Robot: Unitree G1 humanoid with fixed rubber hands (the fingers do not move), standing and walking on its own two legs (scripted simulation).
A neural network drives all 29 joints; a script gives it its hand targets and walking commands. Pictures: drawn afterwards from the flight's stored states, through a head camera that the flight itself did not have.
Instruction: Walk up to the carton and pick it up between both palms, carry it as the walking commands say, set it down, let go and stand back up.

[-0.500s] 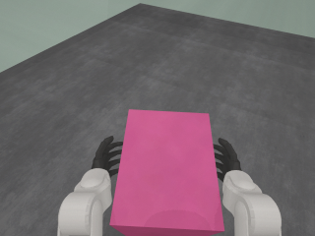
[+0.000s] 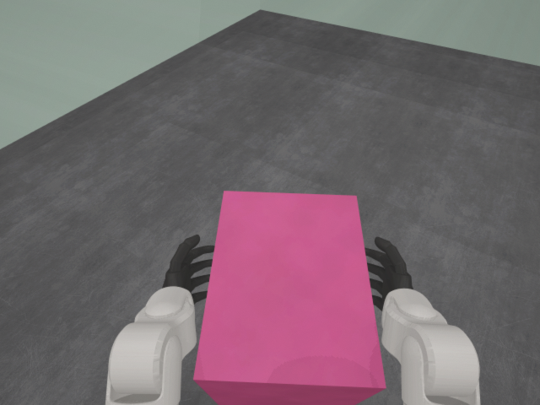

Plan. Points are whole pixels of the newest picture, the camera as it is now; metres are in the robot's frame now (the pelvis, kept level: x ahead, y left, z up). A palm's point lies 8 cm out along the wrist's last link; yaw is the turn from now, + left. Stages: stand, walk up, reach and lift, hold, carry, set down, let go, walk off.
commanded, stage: carry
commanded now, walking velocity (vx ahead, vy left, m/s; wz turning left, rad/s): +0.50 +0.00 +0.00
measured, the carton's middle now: (284, 309) +0.27 +0.00 +0.01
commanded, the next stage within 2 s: none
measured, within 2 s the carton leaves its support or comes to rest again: neither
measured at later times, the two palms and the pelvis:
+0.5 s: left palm (210, 131) +0.59 +0.14 +0.09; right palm (351, 135) +0.58 -0.13 +0.10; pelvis +0.33 +0.02 +0.01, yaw -3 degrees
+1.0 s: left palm (244, 56) +0.91 +0.10 +0.10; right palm (348, 55) +0.93 -0.18 +0.09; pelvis +0.67 -0.05 +0.02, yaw +2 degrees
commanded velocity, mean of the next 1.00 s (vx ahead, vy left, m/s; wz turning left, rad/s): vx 0.50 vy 0.00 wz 0.00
